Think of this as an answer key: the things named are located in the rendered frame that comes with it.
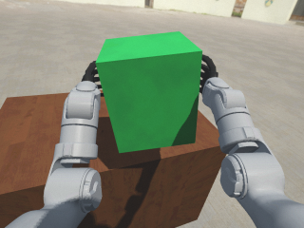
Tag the left robot forearm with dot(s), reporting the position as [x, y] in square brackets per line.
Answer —
[79, 126]

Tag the carton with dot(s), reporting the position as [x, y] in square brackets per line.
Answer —
[151, 87]

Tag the left robot upper arm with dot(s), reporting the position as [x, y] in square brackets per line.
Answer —
[70, 194]

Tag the left robot hand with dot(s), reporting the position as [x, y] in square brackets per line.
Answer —
[90, 72]

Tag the pedestal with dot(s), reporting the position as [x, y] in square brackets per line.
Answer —
[163, 187]

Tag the right robot upper arm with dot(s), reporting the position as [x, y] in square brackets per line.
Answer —
[257, 182]

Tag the right robot forearm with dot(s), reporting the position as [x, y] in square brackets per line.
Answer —
[237, 133]

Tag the right robot hand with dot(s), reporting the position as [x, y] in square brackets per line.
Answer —
[210, 71]

